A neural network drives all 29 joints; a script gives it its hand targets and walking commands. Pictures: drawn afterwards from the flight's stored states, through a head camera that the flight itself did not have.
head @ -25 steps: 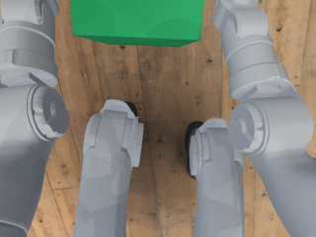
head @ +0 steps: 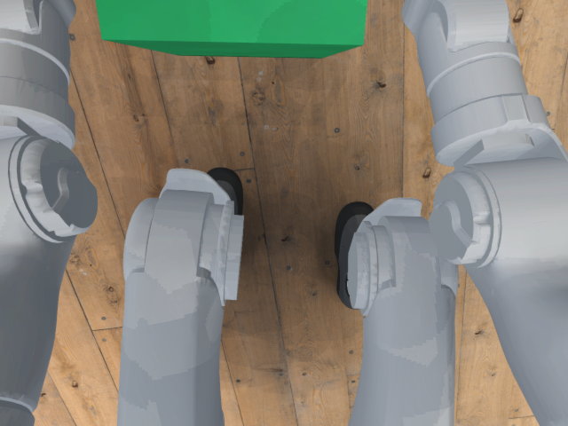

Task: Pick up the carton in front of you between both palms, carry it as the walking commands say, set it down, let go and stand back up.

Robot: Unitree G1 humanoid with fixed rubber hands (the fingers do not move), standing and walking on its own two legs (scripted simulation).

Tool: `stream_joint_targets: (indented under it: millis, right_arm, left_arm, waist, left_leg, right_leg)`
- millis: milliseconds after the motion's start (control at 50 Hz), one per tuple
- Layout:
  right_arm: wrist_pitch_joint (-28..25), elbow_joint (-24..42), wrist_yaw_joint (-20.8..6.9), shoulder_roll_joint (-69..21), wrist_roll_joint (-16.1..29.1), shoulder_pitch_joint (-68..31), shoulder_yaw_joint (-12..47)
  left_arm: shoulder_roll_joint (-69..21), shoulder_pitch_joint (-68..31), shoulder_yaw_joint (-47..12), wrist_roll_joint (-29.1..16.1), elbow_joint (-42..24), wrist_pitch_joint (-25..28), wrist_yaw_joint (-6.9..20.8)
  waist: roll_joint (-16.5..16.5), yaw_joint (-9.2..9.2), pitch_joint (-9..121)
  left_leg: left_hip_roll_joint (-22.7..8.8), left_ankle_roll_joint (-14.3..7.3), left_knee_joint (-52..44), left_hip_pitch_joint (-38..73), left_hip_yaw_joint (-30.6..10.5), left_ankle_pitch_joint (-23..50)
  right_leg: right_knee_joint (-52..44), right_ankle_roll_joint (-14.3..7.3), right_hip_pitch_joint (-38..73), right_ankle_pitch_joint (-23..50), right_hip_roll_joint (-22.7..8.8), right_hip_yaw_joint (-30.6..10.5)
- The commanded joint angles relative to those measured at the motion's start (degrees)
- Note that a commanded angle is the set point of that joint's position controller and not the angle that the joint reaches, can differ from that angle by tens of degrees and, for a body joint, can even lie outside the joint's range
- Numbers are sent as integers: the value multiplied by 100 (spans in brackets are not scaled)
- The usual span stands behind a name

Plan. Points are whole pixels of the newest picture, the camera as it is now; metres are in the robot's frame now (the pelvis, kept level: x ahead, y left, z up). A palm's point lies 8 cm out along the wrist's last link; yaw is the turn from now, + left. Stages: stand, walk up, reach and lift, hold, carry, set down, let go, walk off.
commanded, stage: set down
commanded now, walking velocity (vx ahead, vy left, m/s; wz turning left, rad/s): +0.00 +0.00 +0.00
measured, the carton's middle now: out of the picture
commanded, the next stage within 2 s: let go in 1.18 s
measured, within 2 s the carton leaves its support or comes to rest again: neither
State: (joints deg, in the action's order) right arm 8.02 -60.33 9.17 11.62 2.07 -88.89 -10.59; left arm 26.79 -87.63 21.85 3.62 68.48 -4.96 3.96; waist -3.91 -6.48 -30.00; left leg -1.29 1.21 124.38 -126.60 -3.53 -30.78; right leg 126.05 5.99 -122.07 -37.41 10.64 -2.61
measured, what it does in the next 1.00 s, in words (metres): rises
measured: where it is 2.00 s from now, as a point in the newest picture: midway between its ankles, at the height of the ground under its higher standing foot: (287, 258)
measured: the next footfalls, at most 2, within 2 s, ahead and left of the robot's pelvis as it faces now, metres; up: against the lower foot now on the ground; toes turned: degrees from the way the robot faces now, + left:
none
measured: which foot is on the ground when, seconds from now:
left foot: down 0.00-1.00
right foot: down 0.00-1.00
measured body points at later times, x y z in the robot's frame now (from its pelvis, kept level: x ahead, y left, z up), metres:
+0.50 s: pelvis +0.00 +0.00 +0.06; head +0.35 +0.08 +0.33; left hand +0.53 +0.34 -0.07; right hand +0.60 -0.03 -0.06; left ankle +0.12 +0.13 -0.34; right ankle +0.10 -0.12 -0.34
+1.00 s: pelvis +0.02 +0.01 +0.18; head +0.35 +0.09 +0.48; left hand +0.53 +0.35 +0.08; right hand +0.60 -0.04 +0.08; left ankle +0.12 +0.13 -0.34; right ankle +0.10 -0.13 -0.34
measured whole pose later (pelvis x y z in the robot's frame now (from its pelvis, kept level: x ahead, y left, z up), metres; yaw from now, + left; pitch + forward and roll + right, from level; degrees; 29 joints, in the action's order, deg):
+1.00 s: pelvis +0.02 +0.01 +0.18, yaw +3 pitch +45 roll -5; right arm 15.7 -43.2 9.8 9.1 0.6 -71.8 -16.0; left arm 25.6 -73.9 18.7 0.1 51.4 -13.8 5.3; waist -2.6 -3.8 -2.8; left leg 2.0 0.1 85.1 -108.0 -4.5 -22.4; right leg 85.6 3.9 -102.3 -29.1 4.6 -2.3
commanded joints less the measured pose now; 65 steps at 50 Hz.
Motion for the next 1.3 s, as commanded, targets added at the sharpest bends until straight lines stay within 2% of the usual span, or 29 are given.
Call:
stream_joint_targets:
  millis: [0, 80, 180, 260, 300, 380, 480, 620, 700, 800, 980, 1180, 1280]
  right_arm:
    - [-185, 651, 106, 776, 598, -1577, 477]
    - [-150, 908, 46, 588, 957, -1557, 876]
    - [-27, 1395, 162, 687, 862, -1426, 693]
    - [151, 1954, 338, 772, 630, -1330, 367]
    - [308, 2067, 401, 782, 510, -1238, 175]
    - [490, 1622, 343, 597, 252, -845, -210]
    - [410, 1223, 175, 416, -129, -565, -631]
    - [427, 1548, 122, 347, -212, -433, -676]
    - [538, 1998, 148, 360, -119, -373, -538]
    - [668, 2403, 156, 373, -41, -170, -433]
    - [626, 2334, 24, 202, -218, 461, -600]
    - [464, 2247, -143, -70, -560, 980, -783]
    - [467, 2478, -172, -183, -913, 1870, -775]
  left_arm:
    - [1484, -1660, -309, -632, -622, 371, -223]
    - [1427, -1556, -764, -1197, -579, 354, -93]
    - [1559, -1431, -855, -1361, -799, 175, -5]
    - [1598, -1481, -804, -1214, -1434, -79, -50]
    - [1541, -1464, -753, -1077, -1640, -269, -84]
    - [1126, -1227, -685, -796, -1511, -487, -78]
    - [736, -940, -542, -479, -1393, -457, -32]
    - [767, -742, -306, -262, -1694, -529, -22]
    - [866, -655, -283, -307, -2063, -655, -1]
    - [894, -478, -321, -419, -2408, -785, 48]
    - [639, -9, -208, -292, -2321, -738, 165]
    - [400, 424, 97, 124, -2036, -503, 300]
    - [299, 1244, 82, 438, -2229, -506, 370]
  waist:
    - [7, -696, 6853]
    - [-83, -668, 7334]
    - [77, -512, 8151]
    - [403, -362, 9287]
    - [551, -305, 9460]
    - [705, -168, 8493]
    - [728, -17, 7899]
    - [699, -108, 8614]
    - [654, -145, 9268]
    - [655, -102, 9709]
    - [718, 48, 9233]
    - [571, 93, 8618]
    - [547, 132, 8961]
  left_leg:
    - [67, -11, -756, 3740, 383, 2650]
    - [27, -69, -755, 3917, 367, 2811]
    - [56, -92, -895, 4606, 451, 2841]
    - [179, -64, -1171, 5660, 590, 2982]
    - [243, -41, -1402, 5909, 667, 2869]
    - [294, 12, -1896, 5402, 681, 2285]
    - [310, 77, -2367, 4960, 602, 2085]
    - [371, 108, -2940, 5521, 640, 2378]
    - [421, 107, -3308, 6131, 679, 2715]
    - [472, 98, -3789, 6872, 671, 3224]
    - [484, 102, -4767, 7542, 562, 3631]
    - [449, 29, -5928, 7913, 521, 3572]
    - [449, -14, -6406, 8782, 514, 3982]
  right_leg:
    - [-747, -109, 2390, 1958, -311, 631]
    - [-731, -129, 2496, 2004, -372, 684]
    - [-928, -153, 2626, 1800, -336, 823]
    - [-1278, -197, 2775, 1660, -204, 1001]
    - [-1535, -227, 2724, 1449, -146, 1064]
    - [-2010, -254, 2136, 954, -165, 1045]
    - [-2461, -251, 1792, 895, -199, 1021]
    - [-3037, -228, 2194, 1069, -161, 1061]
    - [-3435, -215, 2680, 1252, -129, 1064]
    - [-3981, -215, 3182, 1560, -129, 1019]
    - [-5072, -170, 3554, 1906, -212, 872]
    - [-6254, -96, 4479, 2220, -323, 714]
    - [-6784, -99, 5161, 2596, -338, 717]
